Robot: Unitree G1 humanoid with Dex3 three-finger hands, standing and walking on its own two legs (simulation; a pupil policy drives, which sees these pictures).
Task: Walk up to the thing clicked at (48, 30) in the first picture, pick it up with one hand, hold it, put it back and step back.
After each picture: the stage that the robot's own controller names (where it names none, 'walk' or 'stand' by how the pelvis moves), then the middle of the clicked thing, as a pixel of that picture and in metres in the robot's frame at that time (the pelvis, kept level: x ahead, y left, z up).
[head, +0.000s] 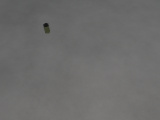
stand; (46, 28) +1.58 +0.49 -0.72
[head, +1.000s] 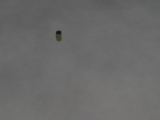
walk; (58, 35) +1.47 +0.25 -0.69
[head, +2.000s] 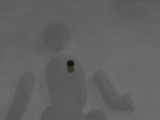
walk; (70, 66) +0.90 +0.15 -0.70
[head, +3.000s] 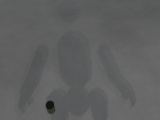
walk; (50, 107) +0.54 +0.25 -0.71
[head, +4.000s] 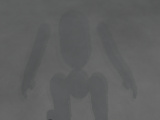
stand; out of the picture +0.34 +0.24 -0.70
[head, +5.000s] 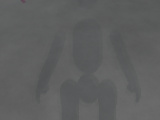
stand; out of the picture +0.31 +0.24 -0.72
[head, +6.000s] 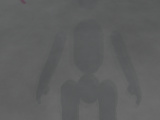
stand; out of the picture +0.32 +0.24 -0.73
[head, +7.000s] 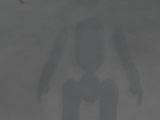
stand; out of the picture +0.31 +0.26 -0.73
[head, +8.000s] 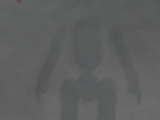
stand; out of the picture +0.30 +0.26 -0.73
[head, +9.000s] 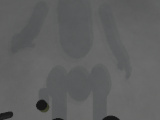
go down; (43, 106) +0.34 +0.25 -0.59
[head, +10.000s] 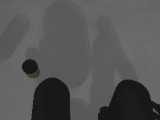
go down; (31, 69) +0.40 +0.26 -0.32
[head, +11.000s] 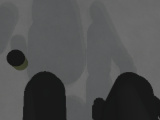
close in; (18, 60) +0.39 +0.27 -0.29
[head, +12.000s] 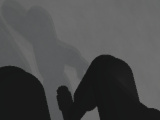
close in; out of the picture +0.38 +0.30 -0.22
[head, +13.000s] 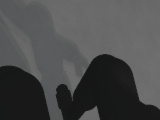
close; out of the picture +0.37 +0.30 -0.22
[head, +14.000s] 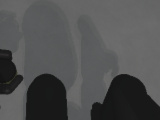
lift; (4, 72) +0.31 +0.28 -0.08
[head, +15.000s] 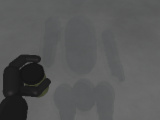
lift; (36, 81) +0.32 +0.18 +0.05
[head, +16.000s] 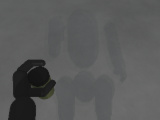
hold; (42, 83) +0.33 +0.17 +0.00
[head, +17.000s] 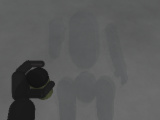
hold; (41, 84) +0.33 +0.17 +0.01
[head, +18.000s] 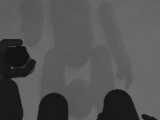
crouch; (21, 62) +0.40 +0.22 -0.09
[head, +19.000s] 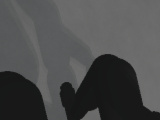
lower; out of the picture +0.39 +0.31 -0.23
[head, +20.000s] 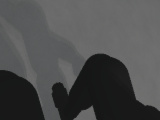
lower; out of the picture +0.39 +0.32 -0.22
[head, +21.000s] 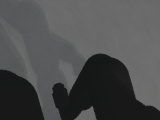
lower; out of the picture +0.39 +0.32 -0.22
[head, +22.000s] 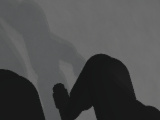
lower; out of the picture +0.39 +0.32 -0.22
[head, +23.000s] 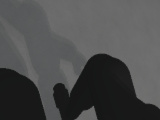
loosen; out of the picture +0.38 +0.32 -0.22
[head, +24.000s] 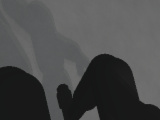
withdraw; out of the picture +0.37 +0.30 -0.22
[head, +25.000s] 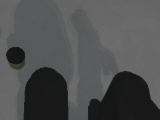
walk; (16, 59) +0.39 +0.27 -0.27
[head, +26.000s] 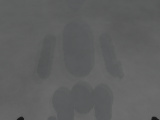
stand; out of the picture +0.32 +0.22 -0.64
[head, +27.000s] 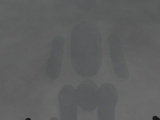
stand; out of the picture +0.33 +0.24 -0.67
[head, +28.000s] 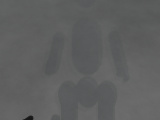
stand; out of the picture +0.33 +0.23 -0.68
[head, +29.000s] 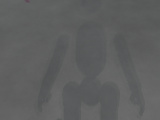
walk; out of the picture +0.35 +0.24 -0.72
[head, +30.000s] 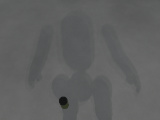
walk; (64, 102) +0.47 +0.20 -0.71
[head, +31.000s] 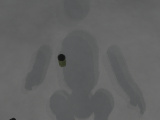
walk; (62, 60) +0.82 +0.20 -0.69
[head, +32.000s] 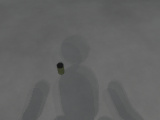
stand; (60, 68) +0.95 +0.26 -0.71
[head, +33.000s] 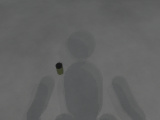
stand; (59, 68) +0.94 +0.27 -0.73
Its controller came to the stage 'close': yes
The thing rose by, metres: 0.72
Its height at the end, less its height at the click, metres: +0.00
